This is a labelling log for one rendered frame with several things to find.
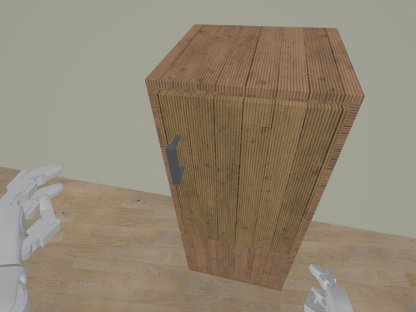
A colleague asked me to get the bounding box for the robot left hand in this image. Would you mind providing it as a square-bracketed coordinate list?
[0, 163, 64, 266]

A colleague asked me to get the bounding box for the cupboard door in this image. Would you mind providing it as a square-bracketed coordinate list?
[153, 90, 349, 255]

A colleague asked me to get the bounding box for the robot left forearm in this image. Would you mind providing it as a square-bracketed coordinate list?
[0, 264, 31, 312]

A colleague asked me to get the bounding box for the handle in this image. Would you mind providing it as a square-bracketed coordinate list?
[165, 135, 185, 185]

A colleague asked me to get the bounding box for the robot right hand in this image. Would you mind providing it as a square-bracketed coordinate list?
[304, 263, 353, 312]

